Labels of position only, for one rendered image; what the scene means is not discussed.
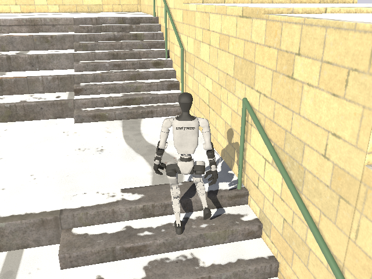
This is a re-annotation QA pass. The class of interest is robot left thigh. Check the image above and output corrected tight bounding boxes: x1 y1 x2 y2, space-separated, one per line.
166 162 180 198

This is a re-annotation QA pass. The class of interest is left robot foot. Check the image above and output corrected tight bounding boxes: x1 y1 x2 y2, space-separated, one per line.
174 221 183 235

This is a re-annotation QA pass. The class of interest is robot right upper arm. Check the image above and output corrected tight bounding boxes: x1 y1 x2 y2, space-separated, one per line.
198 117 212 151

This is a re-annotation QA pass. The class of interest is right robot hand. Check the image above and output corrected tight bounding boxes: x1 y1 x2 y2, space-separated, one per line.
204 170 218 186

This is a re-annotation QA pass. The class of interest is robot left forearm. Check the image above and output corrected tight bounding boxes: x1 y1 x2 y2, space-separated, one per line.
154 141 164 164

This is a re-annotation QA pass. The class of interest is robot left upper arm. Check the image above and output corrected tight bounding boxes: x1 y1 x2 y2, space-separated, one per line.
159 117 174 149

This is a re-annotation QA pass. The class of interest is robot right forearm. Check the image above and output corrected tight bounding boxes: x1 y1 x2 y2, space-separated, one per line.
206 142 217 171

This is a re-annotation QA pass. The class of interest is left robot hand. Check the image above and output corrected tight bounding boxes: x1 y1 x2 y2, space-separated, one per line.
153 162 166 175

